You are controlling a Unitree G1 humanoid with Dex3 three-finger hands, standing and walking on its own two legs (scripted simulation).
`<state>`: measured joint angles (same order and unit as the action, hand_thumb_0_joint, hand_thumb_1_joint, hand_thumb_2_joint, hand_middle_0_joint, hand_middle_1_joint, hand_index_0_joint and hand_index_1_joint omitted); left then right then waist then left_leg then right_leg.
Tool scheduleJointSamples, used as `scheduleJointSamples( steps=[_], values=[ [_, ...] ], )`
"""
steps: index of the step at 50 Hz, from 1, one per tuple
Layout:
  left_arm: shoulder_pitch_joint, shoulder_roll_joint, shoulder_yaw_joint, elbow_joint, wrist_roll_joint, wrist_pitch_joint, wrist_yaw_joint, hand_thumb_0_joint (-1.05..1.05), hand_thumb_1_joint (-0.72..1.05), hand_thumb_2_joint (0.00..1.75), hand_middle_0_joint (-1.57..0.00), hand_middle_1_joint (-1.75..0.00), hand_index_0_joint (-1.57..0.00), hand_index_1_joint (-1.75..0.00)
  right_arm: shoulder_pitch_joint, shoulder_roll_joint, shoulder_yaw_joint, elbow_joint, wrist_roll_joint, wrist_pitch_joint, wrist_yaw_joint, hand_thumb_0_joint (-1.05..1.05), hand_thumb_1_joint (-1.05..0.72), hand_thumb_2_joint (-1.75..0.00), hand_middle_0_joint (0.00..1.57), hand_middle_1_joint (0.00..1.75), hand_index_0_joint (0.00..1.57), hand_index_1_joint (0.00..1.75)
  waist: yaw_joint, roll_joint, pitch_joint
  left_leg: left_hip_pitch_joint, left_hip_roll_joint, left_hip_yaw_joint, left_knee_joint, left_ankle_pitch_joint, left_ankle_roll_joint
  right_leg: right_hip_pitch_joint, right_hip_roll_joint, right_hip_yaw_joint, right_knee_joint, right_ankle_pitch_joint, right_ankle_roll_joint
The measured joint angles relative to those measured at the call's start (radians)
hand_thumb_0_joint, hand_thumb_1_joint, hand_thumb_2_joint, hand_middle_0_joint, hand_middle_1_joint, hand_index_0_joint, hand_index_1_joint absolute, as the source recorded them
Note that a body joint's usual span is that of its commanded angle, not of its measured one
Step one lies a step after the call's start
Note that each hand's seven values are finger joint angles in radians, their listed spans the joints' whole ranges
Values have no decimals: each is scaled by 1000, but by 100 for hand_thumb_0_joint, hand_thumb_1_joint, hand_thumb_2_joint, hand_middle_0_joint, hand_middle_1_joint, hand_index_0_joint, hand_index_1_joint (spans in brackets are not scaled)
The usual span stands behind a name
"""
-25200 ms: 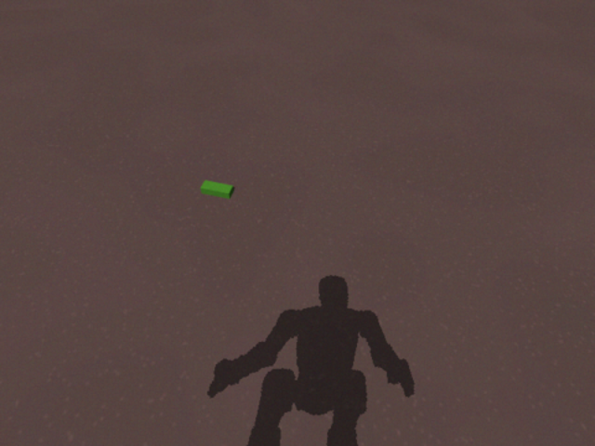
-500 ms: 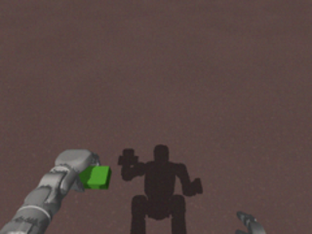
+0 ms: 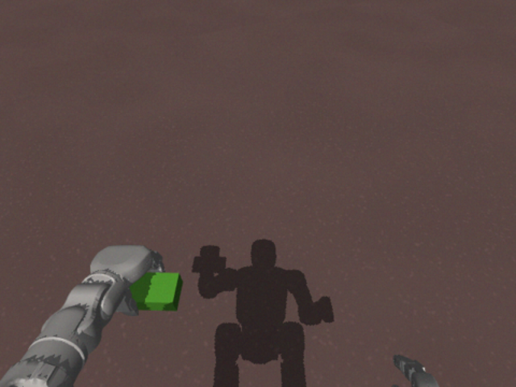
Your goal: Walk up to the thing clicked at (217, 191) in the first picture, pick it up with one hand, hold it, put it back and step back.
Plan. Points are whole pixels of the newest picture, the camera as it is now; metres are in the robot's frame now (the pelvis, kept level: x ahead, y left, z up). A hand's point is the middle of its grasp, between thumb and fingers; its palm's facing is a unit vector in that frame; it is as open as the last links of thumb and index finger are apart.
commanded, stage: crouch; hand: left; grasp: from above
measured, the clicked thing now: (139, 290) +0.31 +0.22 -0.08
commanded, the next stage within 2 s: none
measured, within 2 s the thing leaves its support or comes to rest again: neither
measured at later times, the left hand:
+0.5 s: hand (144, 305) +0.30 +0.22 -0.12, palm faces -0.49 +0.03 -0.87, open 8.4 cm
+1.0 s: hand (182, 307) +0.39 +0.20 -0.37, palm faces -0.46 +0.06 -0.88, open 8.3 cm
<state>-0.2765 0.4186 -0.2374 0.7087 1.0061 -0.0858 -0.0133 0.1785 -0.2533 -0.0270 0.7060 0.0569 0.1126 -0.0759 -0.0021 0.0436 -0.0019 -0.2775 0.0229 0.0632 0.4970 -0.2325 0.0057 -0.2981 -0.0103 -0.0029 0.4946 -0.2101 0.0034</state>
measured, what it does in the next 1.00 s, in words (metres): lowers itself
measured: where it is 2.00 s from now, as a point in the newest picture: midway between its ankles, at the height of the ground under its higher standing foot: outside the picture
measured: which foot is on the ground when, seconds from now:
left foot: down 0.00-1.00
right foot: down 0.00-1.00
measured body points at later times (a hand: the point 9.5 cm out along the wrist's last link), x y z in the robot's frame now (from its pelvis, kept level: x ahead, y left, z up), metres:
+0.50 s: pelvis -0.01 +0.00 -0.03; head +0.05 +0.00 +0.42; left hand +0.32 +0.21 -0.07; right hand +0.11 -0.27 -0.15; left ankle +0.02 +0.12 -0.74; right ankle +0.03 -0.12 -0.74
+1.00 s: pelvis -0.05 +0.01 -0.23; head +0.13 +0.03 +0.18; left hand +0.41 +0.20 -0.32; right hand -0.04 -0.26 -0.36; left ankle +0.02 +0.12 -0.74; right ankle +0.03 -0.12 -0.74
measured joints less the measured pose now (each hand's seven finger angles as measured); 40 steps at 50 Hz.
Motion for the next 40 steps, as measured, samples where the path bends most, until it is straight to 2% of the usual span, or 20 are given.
scheduleJointSamples(
  steps=[10, 14, 19, 25, 32, 35, 40],
  values=[
    [4, -2, -5, -1, -8, 2, -16, -1, 29, 22, -84, -31, -86, -28, 4, 2, -1, -7, 1, 0, 3, 1, -91, -90, 20, 30, 20, 30, -3, 2, 1, 5, -1, 1, -8, 1, 1, 5, -1, 1, -8, 1, 1],
    [4, -13, 1, 31, 4, -12, 16, -1, 27, 25, -84, -32, -87, -29, 1, 5, 1, -12, -2, 2, 5, 1, -91, -90, 20, 30, 20, 30, -8, -4, 4, -11, -2, -2, 4, -3, 1, -11, -2, -2, 5, -5, 1],
    [-34, -26, 7, 127, 48, -33, 103, -1, 25, 27, -86, -32, -88, -29, -8, 7, 0, -9, -14, -2, 16, 1, -91, -90, 20, 30, 20, 30, -20, -23, 3, -93, -3, -13, 66, -21, -1, -89, -5, -11, 68, -26, -1],
    [-140, -34, 4, 282, 118, -46, 214, -1, 24, 28, -86, -32, -89, -30, -5, -4, -14, 9, -38, -23, 40, 0, -91, -90, 20, 30, 20, 30, -42, -43, -38, -335, 4, -32, 272, -91, -3, -317, -5, -26, 257, -93, -4],
    [-289, -30, 36, 433, 195, -41, 338, -1, 24, 28, -85, -33, -88, -31, 31, -27, -41, 9, -67, -49, 50, 0, -91, -90, 20, 30, 20, 30, -90, -39, -117, -727, 15, -49, 631, -218, 2, -699, -2, -33, 597, -211, 0],
    [-357, -26, 55, 492, 199, -21, 371, -1, 25, 27, -85, -32, -87, -30, 45, -28, -45, 18, -76, -62, 46, 0, -91, -90, 20, 30, 20, 30, -112, -31, -136, -875, 19, -50, 760, -259, 8, -846, -1, -32, 720, -247, 3],
    [-440, -13, 86, 530, 187, 22, 384, -1, 26, 27, -85, -32, -88, -29, 74, -10, -45, 32, -90, -82, 41, 0, -91, -90, 20, 30, 20, 30, -147, -17, -164, -1097, 22, -51, 945, -314, 17, -1067, -2, -27, 900, -295, 6]
  ],
)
